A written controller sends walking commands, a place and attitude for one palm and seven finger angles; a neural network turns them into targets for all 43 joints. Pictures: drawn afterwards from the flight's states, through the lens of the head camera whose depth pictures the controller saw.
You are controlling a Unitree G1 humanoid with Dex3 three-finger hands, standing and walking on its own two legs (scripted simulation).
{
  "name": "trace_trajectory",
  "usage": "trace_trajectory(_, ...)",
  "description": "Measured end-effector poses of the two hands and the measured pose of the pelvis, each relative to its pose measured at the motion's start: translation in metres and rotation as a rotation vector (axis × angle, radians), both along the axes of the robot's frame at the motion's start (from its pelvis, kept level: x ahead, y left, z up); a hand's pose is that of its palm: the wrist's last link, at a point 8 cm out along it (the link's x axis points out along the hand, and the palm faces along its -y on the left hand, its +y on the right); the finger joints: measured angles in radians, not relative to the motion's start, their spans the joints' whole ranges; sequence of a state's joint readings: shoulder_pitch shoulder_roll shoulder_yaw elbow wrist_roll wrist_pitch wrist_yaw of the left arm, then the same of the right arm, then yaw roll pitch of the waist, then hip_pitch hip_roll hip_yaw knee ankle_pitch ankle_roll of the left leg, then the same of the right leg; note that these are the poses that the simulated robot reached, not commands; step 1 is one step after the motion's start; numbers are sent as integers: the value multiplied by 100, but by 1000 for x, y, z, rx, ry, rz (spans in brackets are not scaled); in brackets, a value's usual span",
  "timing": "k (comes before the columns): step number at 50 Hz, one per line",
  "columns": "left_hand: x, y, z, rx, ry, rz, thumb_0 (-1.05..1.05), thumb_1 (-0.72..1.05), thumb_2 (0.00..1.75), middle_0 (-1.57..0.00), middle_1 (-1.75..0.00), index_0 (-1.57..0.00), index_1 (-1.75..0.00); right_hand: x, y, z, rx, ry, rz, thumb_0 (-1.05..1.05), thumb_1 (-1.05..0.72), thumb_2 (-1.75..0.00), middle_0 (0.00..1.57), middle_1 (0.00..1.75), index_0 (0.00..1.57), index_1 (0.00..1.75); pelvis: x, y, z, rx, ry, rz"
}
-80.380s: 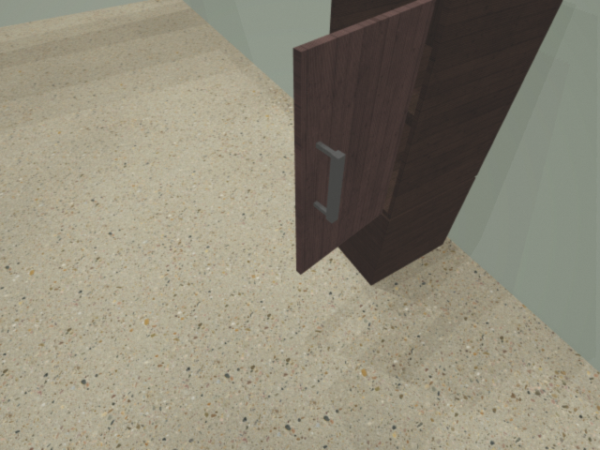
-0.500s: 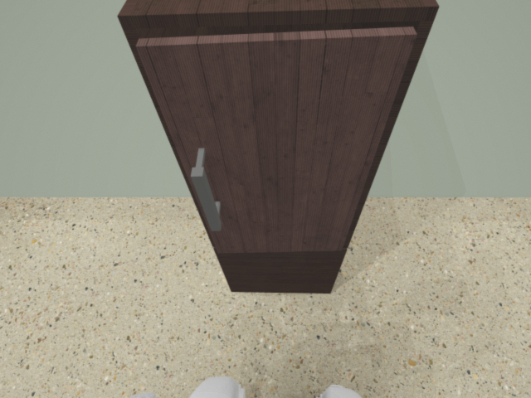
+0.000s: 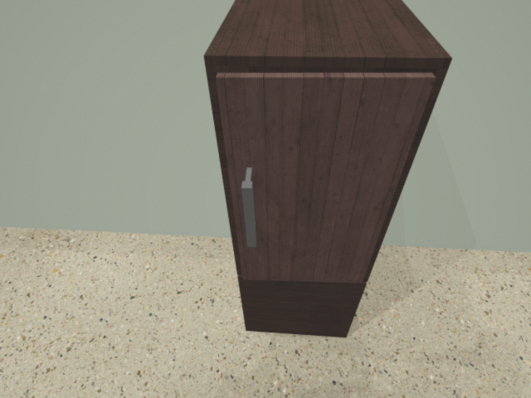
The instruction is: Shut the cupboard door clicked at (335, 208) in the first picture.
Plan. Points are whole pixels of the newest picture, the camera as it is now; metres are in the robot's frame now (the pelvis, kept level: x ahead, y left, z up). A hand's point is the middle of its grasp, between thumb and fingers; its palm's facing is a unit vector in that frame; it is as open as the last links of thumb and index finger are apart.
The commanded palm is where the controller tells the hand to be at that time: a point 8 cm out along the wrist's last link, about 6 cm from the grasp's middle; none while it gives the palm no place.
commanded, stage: come to a stop and stand still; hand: left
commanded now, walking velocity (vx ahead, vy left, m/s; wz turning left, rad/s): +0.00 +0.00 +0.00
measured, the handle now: (250, 209) +0.48 +0.07 +0.00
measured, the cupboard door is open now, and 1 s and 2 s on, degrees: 2 2 2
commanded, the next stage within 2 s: look again from close up in 0.26 s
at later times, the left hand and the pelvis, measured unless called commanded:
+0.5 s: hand out of the picture +0.01 +0.17 -0.16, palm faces +0.00 -0.98 -0.19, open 7.4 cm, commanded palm none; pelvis +0.00 +0.00 +0.02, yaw +0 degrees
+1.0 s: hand out of the picture +0.03 +0.15 -0.15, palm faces +0.02 -0.98 -0.20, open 7.3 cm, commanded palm none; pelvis +0.02 -0.02 +0.02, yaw +0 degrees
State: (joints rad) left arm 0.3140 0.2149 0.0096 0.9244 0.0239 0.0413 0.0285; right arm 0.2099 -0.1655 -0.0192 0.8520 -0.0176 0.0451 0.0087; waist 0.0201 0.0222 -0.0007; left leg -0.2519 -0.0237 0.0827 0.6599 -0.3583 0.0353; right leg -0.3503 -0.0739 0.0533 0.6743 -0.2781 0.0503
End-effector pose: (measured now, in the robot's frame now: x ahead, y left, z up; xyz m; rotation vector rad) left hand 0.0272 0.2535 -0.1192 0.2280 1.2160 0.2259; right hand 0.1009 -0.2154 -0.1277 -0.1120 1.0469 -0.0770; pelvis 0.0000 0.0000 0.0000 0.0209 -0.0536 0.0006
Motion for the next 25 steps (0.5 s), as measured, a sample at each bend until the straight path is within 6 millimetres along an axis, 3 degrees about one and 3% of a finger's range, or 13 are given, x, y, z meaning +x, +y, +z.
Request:
trace_trajectory(14, -29, -14, -4, -77, 94, -15, 1, 90, 90, -20, -30, -20, -30, -101, -18, 3, -76, 247, -89, 0, -92, -90, 20, 30, 20, 30, -6, 9, 13, -6, 17, -9)
trace_trajectory(19, -27, -23, -6, -96, 118, -21, 1, 90, 90, -20, -30, -20, -30, -116, -17, 4, -72, 298, -105, 1, -91, -90, 20, 30, 20, 30, -2, 5, 15, -6, 17, -8)
trace_trajectory(25, -18, -33, -6, -104, 117, -22, 1, 91, 90, -20, -30, -20, -30, -113, -11, 2, -45, 313, -102, 1, -91, -90, 20, 30, 20, 30, 4, -1, 17, -7, 14, -4)
